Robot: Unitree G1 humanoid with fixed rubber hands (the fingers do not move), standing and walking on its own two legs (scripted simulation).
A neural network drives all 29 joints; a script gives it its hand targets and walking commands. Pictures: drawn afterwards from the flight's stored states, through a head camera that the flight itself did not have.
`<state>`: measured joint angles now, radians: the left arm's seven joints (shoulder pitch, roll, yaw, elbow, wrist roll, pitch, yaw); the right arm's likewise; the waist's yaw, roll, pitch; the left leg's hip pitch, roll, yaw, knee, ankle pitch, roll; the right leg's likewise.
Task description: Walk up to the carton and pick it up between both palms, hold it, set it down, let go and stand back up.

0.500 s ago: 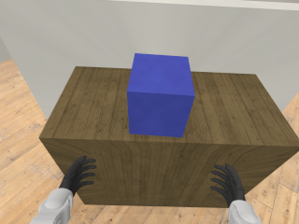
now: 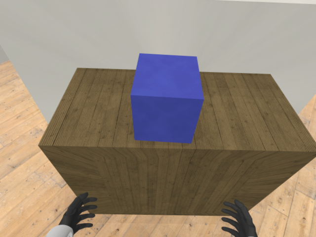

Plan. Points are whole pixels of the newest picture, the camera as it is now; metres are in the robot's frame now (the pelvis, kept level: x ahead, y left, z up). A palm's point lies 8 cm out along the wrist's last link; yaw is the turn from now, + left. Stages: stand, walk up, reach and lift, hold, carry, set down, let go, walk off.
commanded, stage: set down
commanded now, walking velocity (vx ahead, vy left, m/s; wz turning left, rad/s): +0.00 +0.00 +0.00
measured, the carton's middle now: (165, 98) +0.53 +0.04 +0.05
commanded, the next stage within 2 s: let go in 1.62 s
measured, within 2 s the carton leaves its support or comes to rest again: neither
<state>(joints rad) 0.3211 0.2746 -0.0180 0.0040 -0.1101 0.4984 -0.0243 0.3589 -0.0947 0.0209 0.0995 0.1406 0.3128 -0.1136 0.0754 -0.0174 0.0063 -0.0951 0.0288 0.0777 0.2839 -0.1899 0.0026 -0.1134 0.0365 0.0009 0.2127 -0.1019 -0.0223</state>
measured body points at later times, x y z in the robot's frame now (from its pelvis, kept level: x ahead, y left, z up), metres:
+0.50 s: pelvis +0.00 +0.00 +0.00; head +0.03 +0.01 +0.45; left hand +0.16 +0.23 -0.08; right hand +0.16 -0.19 -0.09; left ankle -0.02 +0.11 -0.75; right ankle +0.01 -0.11 -0.75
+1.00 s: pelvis -0.01 +0.00 -0.01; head +0.03 +0.01 +0.44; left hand +0.16 +0.23 -0.12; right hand +0.16 -0.20 -0.13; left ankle -0.02 +0.11 -0.75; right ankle +0.01 -0.11 -0.75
